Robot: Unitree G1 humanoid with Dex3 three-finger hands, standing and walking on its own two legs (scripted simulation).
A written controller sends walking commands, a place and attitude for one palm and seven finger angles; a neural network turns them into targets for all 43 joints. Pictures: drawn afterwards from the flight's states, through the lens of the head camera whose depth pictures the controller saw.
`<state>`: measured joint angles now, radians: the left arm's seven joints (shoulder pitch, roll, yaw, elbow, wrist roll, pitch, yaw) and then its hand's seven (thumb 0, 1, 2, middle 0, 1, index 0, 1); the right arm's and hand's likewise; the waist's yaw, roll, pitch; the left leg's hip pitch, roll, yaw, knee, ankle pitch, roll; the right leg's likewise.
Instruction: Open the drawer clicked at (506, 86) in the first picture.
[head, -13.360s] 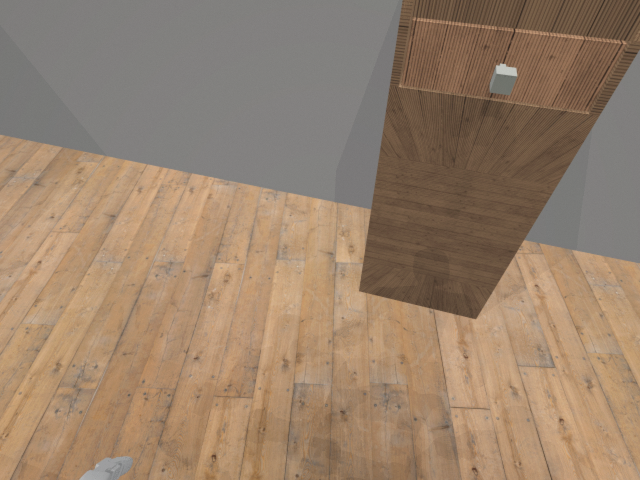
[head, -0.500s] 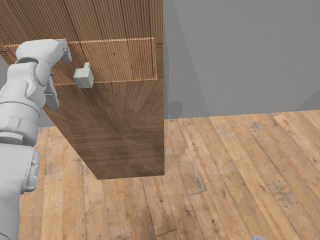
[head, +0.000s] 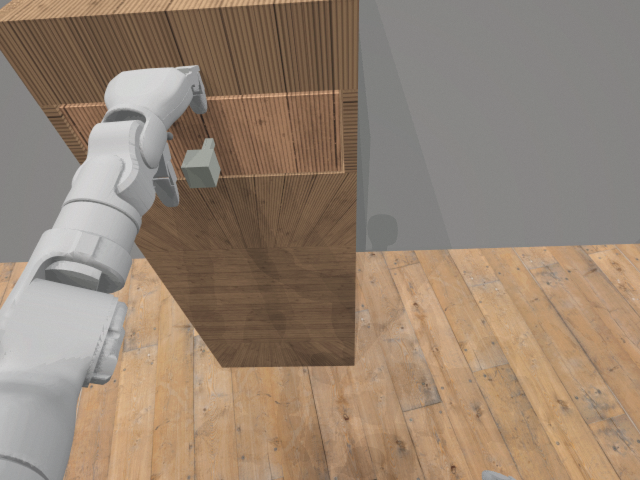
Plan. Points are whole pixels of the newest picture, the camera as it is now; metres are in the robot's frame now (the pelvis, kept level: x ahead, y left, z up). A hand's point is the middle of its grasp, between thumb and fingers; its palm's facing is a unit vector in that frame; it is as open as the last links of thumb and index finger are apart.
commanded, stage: move the hooked fingers above the handle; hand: left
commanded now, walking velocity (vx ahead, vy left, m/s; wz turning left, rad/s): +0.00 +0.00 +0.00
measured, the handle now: (204, 159) +0.52 +0.18 +0.13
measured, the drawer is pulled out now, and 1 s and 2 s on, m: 0.00 0.00 0.00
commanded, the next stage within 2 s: lift the fingers back up to retry in 1.98 s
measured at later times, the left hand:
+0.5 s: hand (170, 133) +0.48 +0.19 +0.20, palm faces +0.00 +0.03 -1.00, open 13.7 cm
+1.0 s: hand (142, 154) +0.45 +0.22 +0.19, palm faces -0.08 +0.03 -1.00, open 13.8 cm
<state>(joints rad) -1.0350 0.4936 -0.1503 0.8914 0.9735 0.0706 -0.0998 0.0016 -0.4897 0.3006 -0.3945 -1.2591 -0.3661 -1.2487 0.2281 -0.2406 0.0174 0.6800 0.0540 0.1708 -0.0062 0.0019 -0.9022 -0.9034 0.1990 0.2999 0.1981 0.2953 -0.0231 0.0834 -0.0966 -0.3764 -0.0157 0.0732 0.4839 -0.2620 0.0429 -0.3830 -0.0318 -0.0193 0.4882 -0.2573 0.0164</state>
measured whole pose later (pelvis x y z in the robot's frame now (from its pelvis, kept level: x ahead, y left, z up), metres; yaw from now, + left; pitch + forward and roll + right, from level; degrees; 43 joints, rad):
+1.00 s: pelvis +0.01 -0.02 +0.00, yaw +2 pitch +7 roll +0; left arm -0.92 0.57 -0.22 0.72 0.92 0.13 -0.23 0.00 -0.49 0.30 -0.31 -1.20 -0.32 -1.20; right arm 0.23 -0.29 -0.01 0.66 0.07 0.18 -0.03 0.00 -0.90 -0.90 0.20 0.30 0.20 0.30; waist 0.00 0.07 -0.08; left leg -0.32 -0.01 0.04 0.46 -0.26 0.02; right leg -0.32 -0.02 -0.05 0.47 -0.27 0.00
